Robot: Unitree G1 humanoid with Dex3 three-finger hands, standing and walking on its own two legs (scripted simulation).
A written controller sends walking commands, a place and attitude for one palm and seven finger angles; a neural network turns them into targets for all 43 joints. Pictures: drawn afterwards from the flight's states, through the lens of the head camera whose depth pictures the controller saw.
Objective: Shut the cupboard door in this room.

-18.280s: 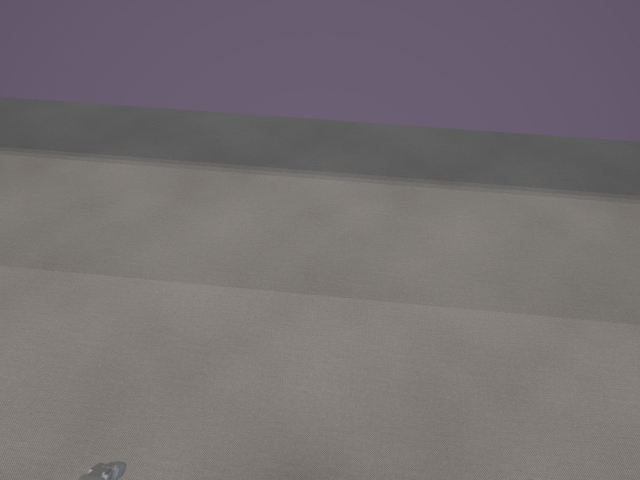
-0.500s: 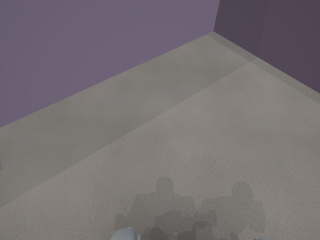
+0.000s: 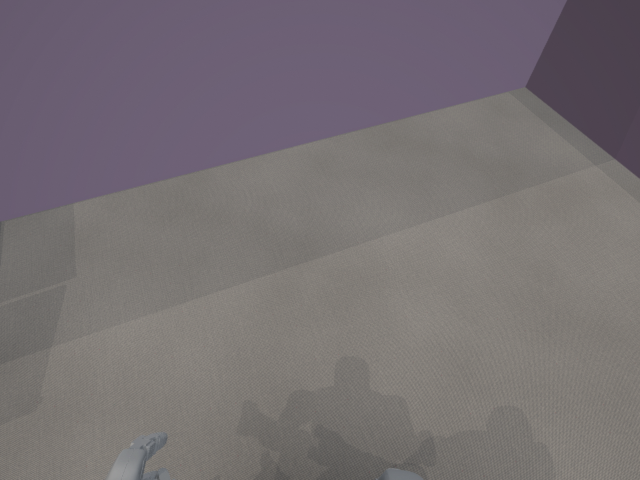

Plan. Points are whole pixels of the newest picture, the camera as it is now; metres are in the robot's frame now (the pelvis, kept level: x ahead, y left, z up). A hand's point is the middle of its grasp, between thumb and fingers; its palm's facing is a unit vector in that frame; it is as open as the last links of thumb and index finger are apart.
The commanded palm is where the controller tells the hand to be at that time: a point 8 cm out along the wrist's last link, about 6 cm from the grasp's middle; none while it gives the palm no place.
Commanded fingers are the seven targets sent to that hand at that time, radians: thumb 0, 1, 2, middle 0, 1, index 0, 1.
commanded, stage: walk to a spot facing it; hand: left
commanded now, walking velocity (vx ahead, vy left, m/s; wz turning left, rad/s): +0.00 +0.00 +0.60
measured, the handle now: out of the picture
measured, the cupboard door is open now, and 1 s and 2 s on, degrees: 78 78 78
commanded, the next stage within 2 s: none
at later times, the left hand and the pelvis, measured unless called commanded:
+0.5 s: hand out of the picture -0.06 +0.20 -0.17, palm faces +0.36 -0.89 -0.26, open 7.4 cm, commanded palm none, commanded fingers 0.00 0.90 0.90 -0.20 -0.30 -0.20 -0.30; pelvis -0.01 -0.01 +0.00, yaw +21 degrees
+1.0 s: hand (104, 470) +0.15 +0.31 -0.16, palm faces +0.47 -0.86 -0.20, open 7.4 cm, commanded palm none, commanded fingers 0.00 0.90 0.90 -0.20 -0.30 -0.20 -0.30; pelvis +0.14 +0.08 -0.01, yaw +32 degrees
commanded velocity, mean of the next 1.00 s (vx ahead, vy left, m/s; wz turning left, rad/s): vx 0.26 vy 0.00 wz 0.48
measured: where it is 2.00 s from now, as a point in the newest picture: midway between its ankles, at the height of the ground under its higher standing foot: (212, 379)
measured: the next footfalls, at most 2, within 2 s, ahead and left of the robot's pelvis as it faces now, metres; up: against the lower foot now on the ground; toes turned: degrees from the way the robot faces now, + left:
right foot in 0.06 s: +0.05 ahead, -0.13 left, +0.00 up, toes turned +0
left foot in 0.56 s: -0.03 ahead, +0.13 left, +0.00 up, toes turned +30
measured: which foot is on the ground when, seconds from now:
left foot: down 0.00-0.06, up 0.08-0.54, down 0.56-1.00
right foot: up 0.00-0.04, down 0.06-0.56, up 0.58-1.00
